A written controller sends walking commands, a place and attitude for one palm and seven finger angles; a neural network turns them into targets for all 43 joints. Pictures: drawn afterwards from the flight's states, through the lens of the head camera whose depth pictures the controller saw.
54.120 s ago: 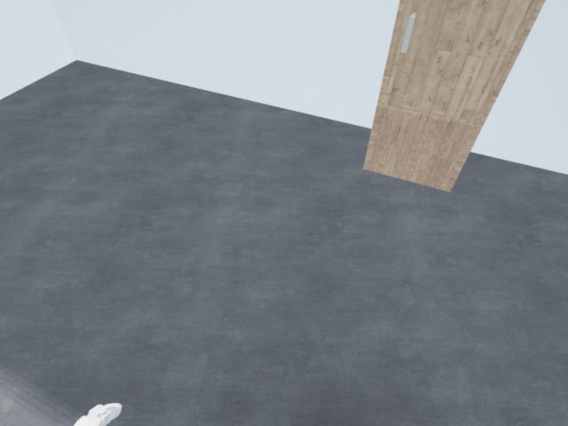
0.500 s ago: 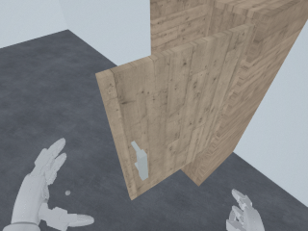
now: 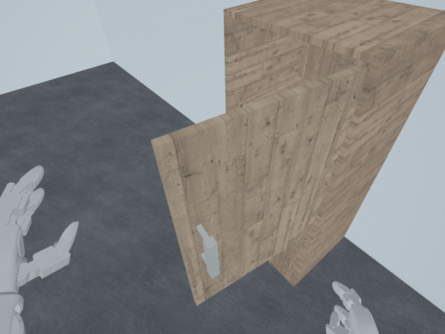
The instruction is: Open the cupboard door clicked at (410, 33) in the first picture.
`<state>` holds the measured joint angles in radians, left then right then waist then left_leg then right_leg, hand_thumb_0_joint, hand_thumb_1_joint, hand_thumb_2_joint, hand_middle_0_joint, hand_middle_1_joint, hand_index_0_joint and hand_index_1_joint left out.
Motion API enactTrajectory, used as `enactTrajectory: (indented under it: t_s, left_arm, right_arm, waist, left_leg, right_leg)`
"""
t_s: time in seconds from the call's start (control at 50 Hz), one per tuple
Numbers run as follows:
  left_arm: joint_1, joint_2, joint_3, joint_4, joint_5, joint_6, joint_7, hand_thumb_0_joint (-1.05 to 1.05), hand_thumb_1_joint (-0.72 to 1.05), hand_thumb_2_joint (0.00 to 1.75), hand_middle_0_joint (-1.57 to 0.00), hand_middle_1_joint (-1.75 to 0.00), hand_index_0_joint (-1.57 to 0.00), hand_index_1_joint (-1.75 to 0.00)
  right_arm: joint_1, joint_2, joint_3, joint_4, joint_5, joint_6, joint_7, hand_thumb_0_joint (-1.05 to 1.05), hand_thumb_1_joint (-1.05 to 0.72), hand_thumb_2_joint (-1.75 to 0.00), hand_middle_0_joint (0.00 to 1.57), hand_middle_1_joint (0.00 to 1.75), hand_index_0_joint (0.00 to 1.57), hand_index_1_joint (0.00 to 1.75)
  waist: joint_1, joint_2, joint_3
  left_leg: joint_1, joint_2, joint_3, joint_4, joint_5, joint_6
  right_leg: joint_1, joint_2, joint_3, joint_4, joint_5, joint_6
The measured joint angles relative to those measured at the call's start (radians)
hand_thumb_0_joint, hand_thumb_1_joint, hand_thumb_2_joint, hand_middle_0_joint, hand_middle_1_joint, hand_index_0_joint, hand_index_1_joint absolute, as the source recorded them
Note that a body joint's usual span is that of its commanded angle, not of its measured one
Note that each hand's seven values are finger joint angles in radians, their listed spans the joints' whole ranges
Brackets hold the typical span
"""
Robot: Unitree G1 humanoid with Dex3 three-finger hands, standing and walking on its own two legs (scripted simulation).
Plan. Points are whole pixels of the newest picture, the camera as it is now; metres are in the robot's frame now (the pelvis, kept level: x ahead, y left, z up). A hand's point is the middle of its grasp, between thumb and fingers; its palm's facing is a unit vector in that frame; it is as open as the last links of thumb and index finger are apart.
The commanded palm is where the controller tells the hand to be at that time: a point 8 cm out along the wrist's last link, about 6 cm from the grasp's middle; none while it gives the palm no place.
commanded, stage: draw the hand back to the body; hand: left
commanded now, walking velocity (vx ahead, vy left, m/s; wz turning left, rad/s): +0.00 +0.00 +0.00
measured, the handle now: (207, 251) +0.29 +0.07 -0.03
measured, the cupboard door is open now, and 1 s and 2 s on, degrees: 82 82 82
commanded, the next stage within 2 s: step back with the hand held close in 0.44 s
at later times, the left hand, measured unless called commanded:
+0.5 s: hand (55, 241) +0.18 +0.24 +0.17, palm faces +0.46 -0.79 -0.40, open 7.4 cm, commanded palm +0.13 +0.28 +0.18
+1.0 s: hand (43, 250) +0.17 +0.26 +0.17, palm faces +0.33 -0.79 -0.53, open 7.4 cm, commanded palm +0.11 +0.29 +0.18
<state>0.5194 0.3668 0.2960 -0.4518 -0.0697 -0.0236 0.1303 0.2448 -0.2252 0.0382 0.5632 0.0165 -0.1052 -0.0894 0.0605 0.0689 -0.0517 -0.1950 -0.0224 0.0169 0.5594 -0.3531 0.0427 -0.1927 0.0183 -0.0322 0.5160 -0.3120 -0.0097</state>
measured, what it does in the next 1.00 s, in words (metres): stands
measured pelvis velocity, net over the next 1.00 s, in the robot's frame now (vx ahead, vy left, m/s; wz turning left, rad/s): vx -0.05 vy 0.00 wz -0.05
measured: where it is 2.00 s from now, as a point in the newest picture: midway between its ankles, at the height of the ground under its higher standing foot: outside the picture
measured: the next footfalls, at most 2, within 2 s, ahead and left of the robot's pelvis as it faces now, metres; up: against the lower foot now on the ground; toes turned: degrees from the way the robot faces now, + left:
left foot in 1.60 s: -0.08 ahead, +0.12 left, +0.00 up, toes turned +6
right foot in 1.98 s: -0.37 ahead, -0.10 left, +0.00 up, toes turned -5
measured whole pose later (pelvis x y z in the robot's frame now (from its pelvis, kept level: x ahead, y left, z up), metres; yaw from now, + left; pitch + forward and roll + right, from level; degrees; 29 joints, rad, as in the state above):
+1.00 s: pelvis -0.05 +0.00 +0.01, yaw -3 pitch +0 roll -1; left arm 0.57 0.46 0.43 -0.50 -0.05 -0.15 0.14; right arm 0.18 -0.23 -0.03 0.55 0.01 0.01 -0.08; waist -0.01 0.00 0.03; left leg -0.25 -0.01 0.07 0.48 -0.24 0.05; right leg -0.26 0.03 0.02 0.44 -0.18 -0.01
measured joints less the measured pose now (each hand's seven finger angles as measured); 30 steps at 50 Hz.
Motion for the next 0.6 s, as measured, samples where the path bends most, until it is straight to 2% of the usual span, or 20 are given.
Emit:
enactTrajectory:
  t_s: [0.14, 0.24, 0.36, 0.6]
  left_arm:
    - [-0.048, 0.006, 0.067, 0.012, -0.008, -0.028, -0.001, 0.01, 0.73, 0.83, -0.21, -0.3, -0.2, -0.3]
    - [-0.044, -0.023, 0.05, 0.042, -0.01, -0.031, -0.011, 0.01, 0.83, 0.87, -0.21, -0.3, -0.2, -0.3]
    - [-0.03, -0.029, 0.023, 0.04, -0.004, -0.025, -0.015, 0.02, 0.87, 0.89, -0.21, -0.3, -0.21, -0.3]
    - [-0.061, -0.021, 0.048, 0.065, -0.002, -0.055, -0.017, 0.02, 0.89, 0.9, -0.21, -0.3, -0.21, -0.3]
  right_arm:
    - [-0.023, -0.007, -0.011, 0.026, -0.004, -0.004, 0.011, 0.01, -0.91, -0.9, 0.2, 0.3, 0.2, 0.3]
    - [-0.033, -0.007, -0.018, 0.036, -0.006, 0.007, 0.019, 0.01, -0.91, -0.9, 0.2, 0.3, 0.2, 0.3]
    - [-0.027, -0.004, -0.021, 0.054, -0.01, -0.001, 0.014, 0.01, -0.91, -0.9, 0.2, 0.3, 0.2, 0.3]
    - [-0.042, -0.001, -0.024, 0.062, -0.007, -0.003, 0.019, 0.01, -0.91, -0.9, 0.2, 0.3, 0.2, 0.3]
  waist:
    - [0.007, 0.003, 0.025]
    - [0.007, 0.005, 0.041]
    - [0.011, -0.005, 0.051]
    - [0.008, 0.011, 0.061]
  left_leg:
    - [0.047, 0.004, 0.001, -0.057, 0.03, -0.006]
    - [0.066, 0.007, 0.004, -0.085, 0.047, -0.01]
    - [0.084, 0.015, 0.001, -0.1, 0.054, -0.017]
    - [0.102, 0.025, 0.001, -0.119, 0.067, -0.024]
  right_leg:
    - [0.044, 0.005, 0.002, -0.053, 0.029, -0.006]
    - [0.059, 0.009, 0.005, -0.076, 0.044, -0.011]
    - [0.079, 0.017, 0.002, -0.094, 0.053, -0.019]
    - [0.1, 0.026, 0.002, -0.12, 0.069, -0.026]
